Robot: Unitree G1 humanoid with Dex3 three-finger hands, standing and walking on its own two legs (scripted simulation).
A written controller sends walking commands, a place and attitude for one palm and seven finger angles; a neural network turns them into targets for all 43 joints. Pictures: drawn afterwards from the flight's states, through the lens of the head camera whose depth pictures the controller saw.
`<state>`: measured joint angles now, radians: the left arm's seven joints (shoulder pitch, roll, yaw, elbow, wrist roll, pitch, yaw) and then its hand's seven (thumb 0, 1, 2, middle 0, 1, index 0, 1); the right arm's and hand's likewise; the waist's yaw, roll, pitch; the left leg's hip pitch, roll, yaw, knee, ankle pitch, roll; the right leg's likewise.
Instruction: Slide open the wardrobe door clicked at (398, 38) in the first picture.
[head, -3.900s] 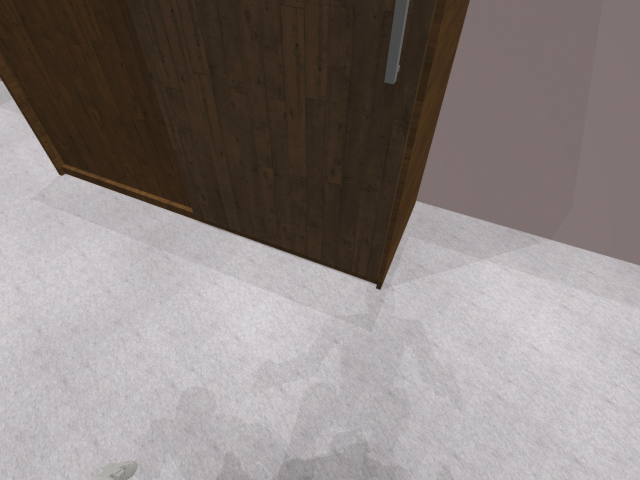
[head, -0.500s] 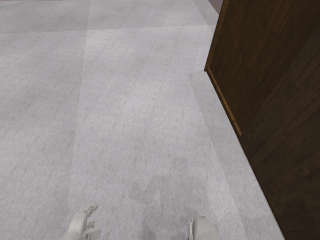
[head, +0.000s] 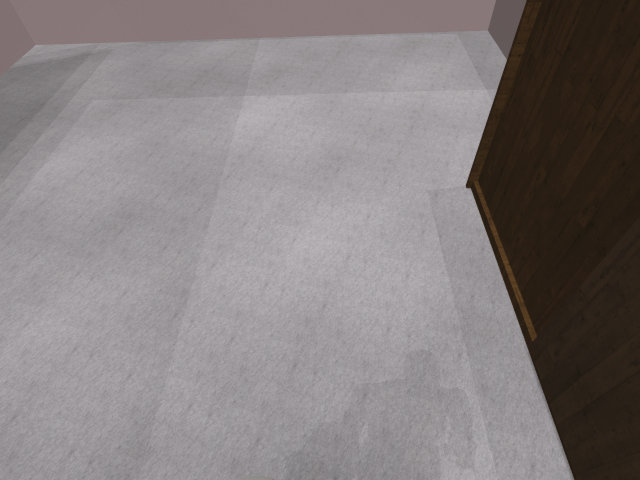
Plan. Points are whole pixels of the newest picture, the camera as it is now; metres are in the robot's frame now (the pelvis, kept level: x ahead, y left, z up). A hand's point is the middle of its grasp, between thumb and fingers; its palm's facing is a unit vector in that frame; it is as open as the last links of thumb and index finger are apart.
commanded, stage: turn to face it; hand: right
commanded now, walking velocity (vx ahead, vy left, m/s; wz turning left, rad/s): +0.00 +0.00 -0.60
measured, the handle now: out of the picture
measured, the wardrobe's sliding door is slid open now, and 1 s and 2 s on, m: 0.00 0.00 0.00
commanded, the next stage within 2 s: none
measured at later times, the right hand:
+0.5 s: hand out of the picture -0.01 -0.15 -0.15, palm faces +0.33 +0.91 -0.27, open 7.3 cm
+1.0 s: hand out of the picture -0.15 -0.23 -0.17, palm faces +0.61 +0.76 -0.25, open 7.4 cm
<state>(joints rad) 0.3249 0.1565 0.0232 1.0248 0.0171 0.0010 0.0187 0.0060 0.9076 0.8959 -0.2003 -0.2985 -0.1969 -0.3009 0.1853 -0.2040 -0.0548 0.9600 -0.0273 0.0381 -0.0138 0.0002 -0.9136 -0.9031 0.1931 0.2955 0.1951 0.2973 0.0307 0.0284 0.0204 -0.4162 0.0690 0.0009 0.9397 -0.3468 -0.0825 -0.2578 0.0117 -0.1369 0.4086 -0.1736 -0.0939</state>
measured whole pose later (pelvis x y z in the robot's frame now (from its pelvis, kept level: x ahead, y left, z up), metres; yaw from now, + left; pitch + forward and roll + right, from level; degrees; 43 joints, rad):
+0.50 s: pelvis -0.03 +0.05 +0.00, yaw -18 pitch -1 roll -2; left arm 0.26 0.26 0.11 0.98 0.03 0.08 -0.01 0.01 0.91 0.90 -0.20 -0.30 -0.19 -0.30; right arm 0.21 -0.15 -0.04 0.93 -0.02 0.01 -0.03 0.00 -0.91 -0.90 0.20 0.30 0.20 0.30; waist 0.03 -0.05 0.02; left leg -0.18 0.08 0.23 0.49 -0.30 0.05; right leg -0.54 -0.05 0.01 1.18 -0.33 0.09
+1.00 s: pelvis -0.07 -0.01 +0.00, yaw -36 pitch +1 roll +2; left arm 0.14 0.21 0.03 0.89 0.02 0.02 -0.01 0.00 0.91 0.90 -0.20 -0.30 -0.20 -0.30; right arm 0.20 -0.28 -0.07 0.93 -0.02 0.06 0.00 0.01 -0.91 -0.90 0.19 0.30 0.20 0.30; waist -0.03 0.02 0.08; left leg -0.51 0.11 0.02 1.14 -0.37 -0.12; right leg -0.24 0.02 0.00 0.48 -0.25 -0.05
